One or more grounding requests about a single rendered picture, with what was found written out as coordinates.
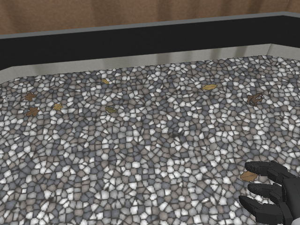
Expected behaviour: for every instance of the robot right hand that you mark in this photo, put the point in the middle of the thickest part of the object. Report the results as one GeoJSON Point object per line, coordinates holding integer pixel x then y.
{"type": "Point", "coordinates": [286, 197]}

